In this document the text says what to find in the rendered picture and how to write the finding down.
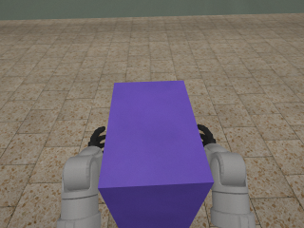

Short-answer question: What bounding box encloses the right robot forearm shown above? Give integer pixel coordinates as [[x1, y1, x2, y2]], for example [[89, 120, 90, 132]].
[[203, 142, 256, 228]]

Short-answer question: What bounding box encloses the left robot forearm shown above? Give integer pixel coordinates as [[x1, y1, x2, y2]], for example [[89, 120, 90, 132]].
[[56, 145, 103, 228]]

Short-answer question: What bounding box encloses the robot right hand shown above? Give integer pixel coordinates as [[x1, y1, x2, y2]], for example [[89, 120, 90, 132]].
[[197, 124, 217, 147]]

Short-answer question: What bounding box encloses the carton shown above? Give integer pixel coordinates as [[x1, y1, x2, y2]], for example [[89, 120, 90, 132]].
[[98, 80, 214, 228]]

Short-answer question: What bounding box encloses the robot left hand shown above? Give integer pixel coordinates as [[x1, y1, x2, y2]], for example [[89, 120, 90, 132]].
[[87, 126, 106, 153]]

